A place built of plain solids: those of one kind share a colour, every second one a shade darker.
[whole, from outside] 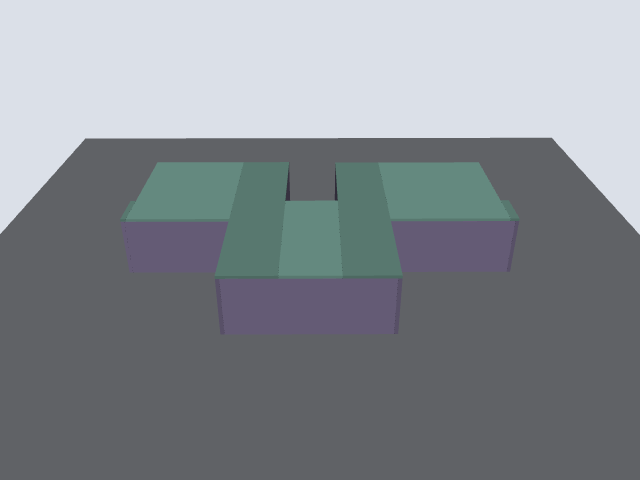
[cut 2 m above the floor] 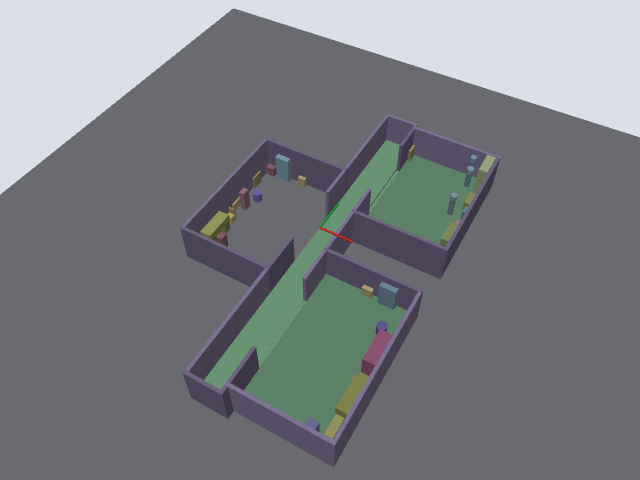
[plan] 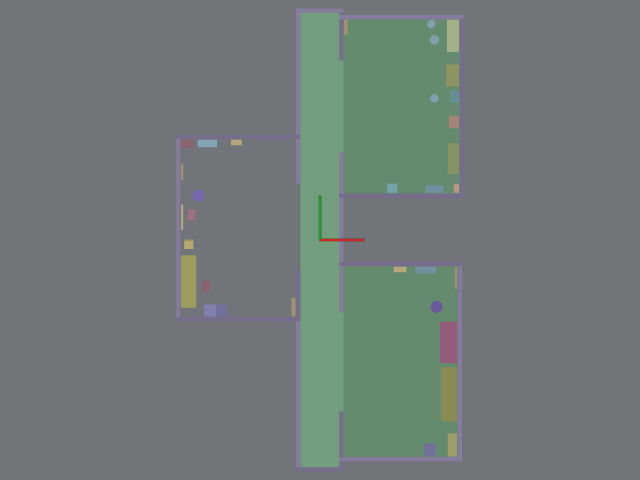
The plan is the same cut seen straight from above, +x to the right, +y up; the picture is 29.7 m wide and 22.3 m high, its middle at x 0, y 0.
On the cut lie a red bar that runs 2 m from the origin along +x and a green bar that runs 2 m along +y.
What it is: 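One storey of an old house, long lived in; a hall and three lower rooms beside it, each open to the hall along a stretch without wall, rail or kerb; a room's floor lies below the hall's by a bare drop, by one riser or not at all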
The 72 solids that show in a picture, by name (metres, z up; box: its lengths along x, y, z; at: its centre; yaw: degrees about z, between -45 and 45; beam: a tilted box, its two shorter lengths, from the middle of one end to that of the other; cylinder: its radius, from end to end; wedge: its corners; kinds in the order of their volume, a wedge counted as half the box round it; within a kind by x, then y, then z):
{
 "floor_1": {"box": [1.8, 21.11, 0.57], "at": [-0.01, 0.0, 0.24]},
 "floor_2": {"box": [0.2, 4.6, 0.57], "at": [0.99, -5.67, 0.24]},
 "floor_3": {"box": [0.2, 4.28, 0.45], "at": [0.99, 6.22, 0.18]},
 "floor_4": {"box": [5.3, 8.87, 0.57], "at": [3.74, -5.65, 0.24]},
 "floor_5": {"box": [5.39, 8.09, 0.45], "at": [3.79, 6.21, 0.18]},
 "wall_1": {"box": [0.2, 8.28, 3.3], "at": [-6.59, 0.55, 1.6]},
 "wall_2": {"box": [5.77, 0.2, 3.3], "at": [-3.8, -3.69, 1.6]},
 "wall_3": {"box": [5.77, 0.2, 3.3], "at": [-3.8, 4.79, 1.6]},
 "wall_4": {"box": [0.2, 6.77, 3.3], "at": [-1.01, -7.17, 1.6]},
 "wall_5": {"box": [0.2, 2.3, 3.3], "at": [-1.01, -2.44, 1.6]},
 "wall_6": {"box": [0.2, 2.09, 3.3], "at": [-1.01, 3.65, 1.6]},
 "wall_7": {"box": [0.2, 5.67, 3.3], "at": [-1.01, 7.72, 1.6]},
 "wall_8": {"box": [2.2, 0.2, 3.3], "at": [-0.01, -10.66, 1.6]},
 "wall_9": {"box": [2.2, 0.2, 3.3], "at": [-0.01, 10.66, 1.6]},
 "wall_10": {"box": [0.2, 0.27, 3.3], "at": [0.99, -10.42, 1.6]},
 "wall_11": {"box": [0.2, 2.11, 3.3], "at": [0.99, -9.03, 1.6]},
 "wall_12": {"box": [0.2, 2.15, 3.3], "at": [0.99, -2.29, 1.6]},
 "wall_13": {"box": [0.2, 2.98, 3.3], "at": [0.99, 0.47, 1.6]},
 "wall_14": {"box": [0.2, 1.91, 3.3], "at": [0.99, 3.12, 1.6]},
 "wall_15": {"box": [0.2, 1.9, 3.3], "at": [0.99, 9.31, 1.6]},
 "wall_16": {"box": [5.7, 0.2, 3.3], "at": [3.74, -10.18, 1.6]},
 "wall_17": {"box": [5.7, 0.2, 3.3], "at": [3.74, -1.11, 1.6]},
 "wall_18": {"box": [5.79, 0.2, 3.3], "at": [3.79, 2.06, 1.6]},
 "wall_19": {"box": [5.79, 0.2, 3.3], "at": [3.79, 10.36, 1.6]},
 "wall_20": {"box": [0.2, 8.87, 3.3], "at": [6.49, -5.65, 1.6]},
 "wall_21": {"box": [0.2, 8.09, 3.3], "at": [6.59, 6.21, 1.6]},
 "roof_1": {"box": [7.78, 2.98, 0.16], "at": [-2.8, 0.47, 3.33]},
 "roof_2": {"box": [13.28, 2.77, 0.16], "at": [-0.05, -2.4, 3.33]},
 "roof_3": {"box": [2.2, 0.47, 0.16], "at": [-0.01, -10.52, 3.33]},
 "roof_4": {"box": [2.2, 0.3, 0.16], "at": [-0.01, 10.61, 3.33]},
 "roof_5": {"box": [13.37, 2.93, 0.16], "at": [0.0, 3.43, 3.33]},
 "roof_6": {"box": [7.71, 6.49, 0.16], "at": [2.74, -7.04, 3.33]},
 "roof_7": {"box": [7.8, 5.57, 0.16], "at": [2.79, 7.67, 3.33]},
 "workbench_1": {"box": [0.79, 1.93, 1.42], "at": [5.97, -4.75, 1.23]},
 "desk_1": {"box": [0.71, 0.56, 0.57], "at": [-6.1, -2.87, 0.23]},
 "desk_2": {"box": [0.71, 1.89, 0.45], "at": [-6.1, -1.65, 0.92]},
 "desk_3": {"box": [0.71, 0.46, 0.75], "at": [-6.1, -1.02, 0.32]},
 "desk_4": {"box": [0.74, 1.96, 0.48], "at": [6.0, -7.46, 1.48]},
 "desk_5": {"box": [0.74, 0.56, 0.52], "at": [6.0, -6.19, 0.78]},
 "wardrobe_1": {"box": [0.55, 1.49, 2.38], "at": [6.18, 9.48, 1.59]},
 "bookcase_1": {"box": [0.9, 0.36, 1.81], "at": [-5.23, 4.49, 0.85]},
 "bookcase_2": {"box": [0.97, 0.31, 1.55], "at": [4.9, -1.4, 1.3]},
 "bookcase_3": {"box": [0.83, 0.34, 1.68], "at": [5.32, 2.36, 1.24]},
 "clothes_rail_1": {"box": [0.52, 1.44, 1.6], "at": [6.2, 3.78, 1.2]},
 "carton_stack_1": {"box": [1.1, 0.57, 0.77], "at": [-4.83, -3.27, 0.34]},
 "carton_stack_2": {"box": [0.58, 0.57, 0.3], "at": [-4.56, -3.27, 0.87]},
 "carton_stack_3": {"box": [0.55, 0.6, 1.34], "at": [5.1, -9.75, 1.2]},
 "metal_shelving_1": {"box": [0.43, 1.08, 1.96], "at": [6.15, -9.52, 1.5]},
 "radiator_1": {"box": [0.11, 1.17, 0.6], "at": [-6.4, 1.07, 0.25]},
 "radiator_2": {"box": [0.11, 0.77, 0.9], "at": [-6.4, 3.17, 0.4]},
 "radiator_3": {"box": [0.5, 0.26, 0.71], "at": [-3.89, 4.53, 0.3]},
 "radiator_4": {"box": [0.19, 0.88, 0.9], "at": [-1.24, -3.12, 0.4]},
 "radiator_5": {"box": [0.17, 0.68, 0.83], "at": [1.21, 9.89, 0.82]},
 "radiator_6": {"box": [0.6, 0.26, 0.61], "at": [3.72, -1.37, 0.83]},
 "radiator_7": {"box": [0.11, 1.04, 0.66], "at": [6.31, -1.76, 0.86]},
 "crate_stack_1": {"box": [0.58, 0.38, 0.66], "at": [-6.17, 4.47, 0.28]},
 "crate_stack_2": {"box": [0.36, 0.49, 1.44], "at": [-5.96, 1.17, 0.67]},
 "crate_stack_3": {"box": [0.38, 0.49, 1.09], "at": [-5.3, -2.15, 0.49]},
 "trunk_1": {"box": [0.59, 1.02, 0.7], "at": [6.16, 7.65, 0.75]},
 "floor_lamp_round_1": {"cylinder": 0.2, "from": [5.18, 10.03, 1.83], "to": [5.18, 10.03, 2.15]},
 "floor_lamp_round_2": {"cylinder": 0.16, "from": [5.31, 6.58, 0.4], "to": [5.31, 6.58, 1.65]},
 "floor_lamp_round_3": {"cylinder": 0.19, "from": [5.31, 6.58, 1.65], "to": [5.31, 6.58, 1.95]},
 "floor_lamp_round_4": {"cylinder": 0.16, "from": [5.32, 9.3, 0.4], "to": [5.32, 9.3, 1.52]},
 "floor_lamp_round_5": {"cylinder": 0.22, "from": [5.32, 9.3, 1.52], "to": [5.32, 9.3, 1.87]},
 "tall_odds_1": {"box": [0.47, 0.57, 0.64], "at": [6.22, 5.47, 0.72]},
 "tall_odds_2": {"box": [0.25, 0.4, 1.36], "at": [6.33, 2.39, 1.08]},
 "side_table_1": {"box": [0.47, 0.43, 0.74], "at": [3.36, 2.41, 0.77]},
 "side_table_2": {"box": [0.42, 0.54, 0.68], "at": [6.25, 6.67, 0.74]},
 "stool_pouffe_round_1": {"cylinder": 0.27, "from": [-5.66, 2.06, 0.0], "to": [-5.66, 2.06, 0.62]},
 "stool_pouffe_round_2": {"cylinder": 0.28, "from": [5.42, -3.11, 0.52], "to": [5.42, -3.11, 1.16]},
 "dining_chair_1": {"box": [0.44, 0.37, 0.52], "at": [-6.09, -0.24, 0.21]},
 "dining_chair_2": {"box": [0.44, 0.08, 0.93], "at": [-6.09, -0.01, 0.42]}
}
